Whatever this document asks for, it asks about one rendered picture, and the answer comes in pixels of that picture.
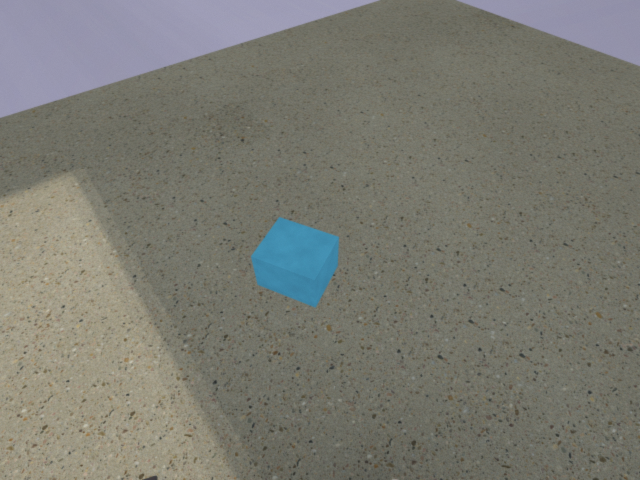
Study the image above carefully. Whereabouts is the carton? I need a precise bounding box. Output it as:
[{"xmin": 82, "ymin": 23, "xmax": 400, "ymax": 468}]
[{"xmin": 251, "ymin": 217, "xmax": 339, "ymax": 308}]

